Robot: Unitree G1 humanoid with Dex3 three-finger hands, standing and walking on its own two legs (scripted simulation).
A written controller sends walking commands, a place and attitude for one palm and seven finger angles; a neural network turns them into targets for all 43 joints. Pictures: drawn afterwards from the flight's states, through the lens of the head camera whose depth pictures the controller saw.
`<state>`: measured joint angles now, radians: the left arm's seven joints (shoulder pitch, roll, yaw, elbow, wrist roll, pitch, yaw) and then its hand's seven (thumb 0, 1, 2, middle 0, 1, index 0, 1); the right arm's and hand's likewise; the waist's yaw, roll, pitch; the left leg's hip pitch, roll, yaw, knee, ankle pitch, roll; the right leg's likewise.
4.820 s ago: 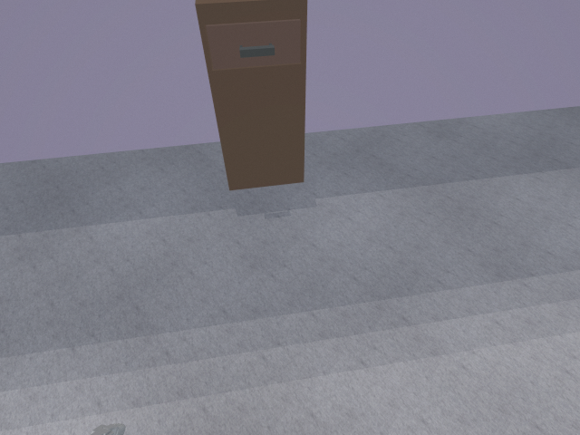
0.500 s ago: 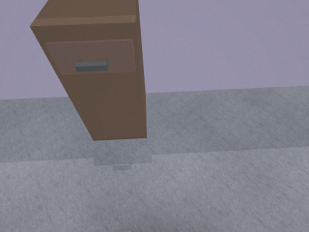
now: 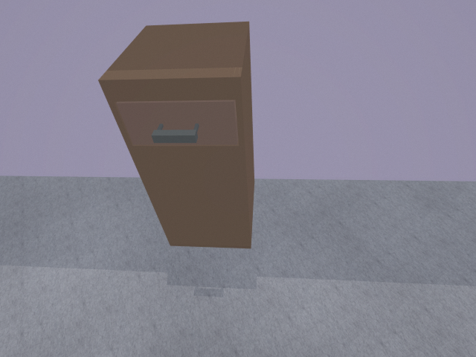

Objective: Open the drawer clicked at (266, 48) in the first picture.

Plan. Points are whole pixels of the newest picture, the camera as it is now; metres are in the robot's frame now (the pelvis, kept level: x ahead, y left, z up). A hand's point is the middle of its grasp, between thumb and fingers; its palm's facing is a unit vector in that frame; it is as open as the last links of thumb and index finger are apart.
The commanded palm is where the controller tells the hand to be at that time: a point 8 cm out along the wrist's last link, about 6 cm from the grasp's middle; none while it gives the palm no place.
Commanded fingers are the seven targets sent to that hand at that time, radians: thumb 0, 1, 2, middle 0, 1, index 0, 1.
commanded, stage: take the last steps up to it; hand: left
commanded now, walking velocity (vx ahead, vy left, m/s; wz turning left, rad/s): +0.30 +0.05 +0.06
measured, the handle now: (176, 131) +0.73 +0.26 -0.04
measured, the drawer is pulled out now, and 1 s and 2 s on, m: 0.00 0.00 0.00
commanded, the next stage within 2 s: come to a stop and stand still in 0.40 s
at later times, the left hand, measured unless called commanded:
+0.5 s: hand out of the picture +0.09 +0.23 -0.18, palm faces +0.08 -0.98 -0.16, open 7.3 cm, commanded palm none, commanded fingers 0.00 0.90 0.90 -0.20 -0.30 -0.20 -0.30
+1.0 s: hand (149, 303) +0.27 +0.24 -0.16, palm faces +0.04 -0.98 -0.22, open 7.3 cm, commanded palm none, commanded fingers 0.00 0.90 0.90 -0.20 -0.30 -0.20 -0.30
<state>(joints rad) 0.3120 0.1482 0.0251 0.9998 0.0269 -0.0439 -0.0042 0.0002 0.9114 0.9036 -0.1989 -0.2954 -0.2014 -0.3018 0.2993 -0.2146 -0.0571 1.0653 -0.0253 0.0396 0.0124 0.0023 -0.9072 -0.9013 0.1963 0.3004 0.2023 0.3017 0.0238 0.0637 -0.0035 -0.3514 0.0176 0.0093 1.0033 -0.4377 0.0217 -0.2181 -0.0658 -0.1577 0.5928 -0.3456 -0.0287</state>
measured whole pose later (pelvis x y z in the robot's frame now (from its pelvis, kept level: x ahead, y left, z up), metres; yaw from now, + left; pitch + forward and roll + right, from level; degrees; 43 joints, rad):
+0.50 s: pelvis +0.15 +0.06 +0.00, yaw +0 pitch -1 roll +1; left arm 0.37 0.15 0.04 1.14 0.02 -0.01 0.01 0.00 0.91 0.90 -0.20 -0.30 -0.20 -0.30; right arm 0.18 -0.15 -0.05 1.02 -0.02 -0.06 -0.02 -0.01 -0.94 -0.90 0.20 0.30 0.20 0.30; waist 0.02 -0.04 0.06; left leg -0.29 0.03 0.17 0.56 -0.26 0.04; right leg -0.35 -0.11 -0.08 1.14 -0.46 -0.01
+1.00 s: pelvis +0.18 +0.06 +0.00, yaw +1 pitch +0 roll +1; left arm 0.12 0.15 0.04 0.97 0.03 0.04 0.03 0.00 0.91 0.90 -0.20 -0.30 -0.20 -0.30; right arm 0.20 -0.18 -0.07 1.04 0.00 0.05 -0.03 0.00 -0.91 -0.90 0.19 0.30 0.20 0.30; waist -0.01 0.00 0.09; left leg -0.30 0.01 0.03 0.83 -0.50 -0.02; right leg -0.37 -0.07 -0.11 0.52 -0.15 -0.02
